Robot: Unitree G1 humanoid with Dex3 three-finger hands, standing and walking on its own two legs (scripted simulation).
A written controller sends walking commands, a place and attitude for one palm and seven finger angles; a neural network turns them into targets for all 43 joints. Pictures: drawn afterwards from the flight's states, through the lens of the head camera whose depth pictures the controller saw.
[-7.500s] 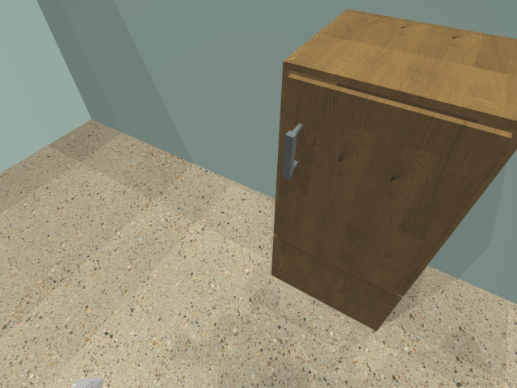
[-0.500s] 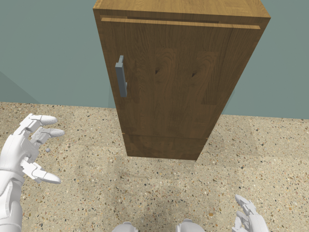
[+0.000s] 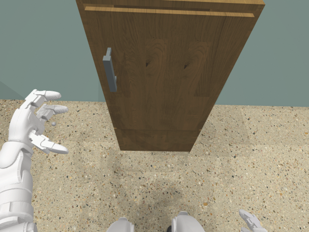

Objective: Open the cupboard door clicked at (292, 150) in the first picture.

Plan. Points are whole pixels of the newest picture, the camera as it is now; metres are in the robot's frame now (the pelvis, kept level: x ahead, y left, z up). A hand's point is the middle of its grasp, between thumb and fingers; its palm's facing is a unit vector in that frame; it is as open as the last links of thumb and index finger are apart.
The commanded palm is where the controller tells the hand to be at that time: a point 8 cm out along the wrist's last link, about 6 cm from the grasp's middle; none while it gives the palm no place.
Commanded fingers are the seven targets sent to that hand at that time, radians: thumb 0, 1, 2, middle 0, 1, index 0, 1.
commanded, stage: move the hooked fingers beside the handle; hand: left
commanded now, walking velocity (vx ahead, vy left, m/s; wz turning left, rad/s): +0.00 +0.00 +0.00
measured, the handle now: (111, 70) +0.56 +0.15 +0.05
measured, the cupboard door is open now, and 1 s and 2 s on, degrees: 0 0 0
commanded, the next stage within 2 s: slide the fingers in behind the handle in 1.84 s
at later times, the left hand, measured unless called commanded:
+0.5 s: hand (72, 102) +0.43 +0.23 +0.06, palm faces -0.01 -1.00 -0.01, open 14.0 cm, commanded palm +0.41 +0.28 +0.05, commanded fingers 0.00 -0.50 0.30 -0.30 -1.20 -0.30 -1.20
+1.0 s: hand (90, 81) +0.51 +0.20 +0.05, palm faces -0.02 -1.00 -0.01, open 14.0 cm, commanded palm +0.50 +0.25 +0.05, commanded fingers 0.00 -0.50 0.30 -0.30 -1.20 -0.30 -1.20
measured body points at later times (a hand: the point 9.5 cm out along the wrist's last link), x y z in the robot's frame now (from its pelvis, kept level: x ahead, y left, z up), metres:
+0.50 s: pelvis +0.00 +0.01 -0.01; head +0.10 +0.02 +0.43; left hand +0.42 +0.28 +0.06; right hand +0.07 -0.26 -0.11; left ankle -0.01 +0.12 -0.68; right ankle +0.04 -0.11 -0.68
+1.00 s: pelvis +0.00 +0.01 -0.02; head +0.14 +0.02 +0.41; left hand +0.51 +0.25 +0.05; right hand +0.00 -0.26 -0.13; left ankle -0.01 +0.12 -0.68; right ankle +0.04 -0.11 -0.68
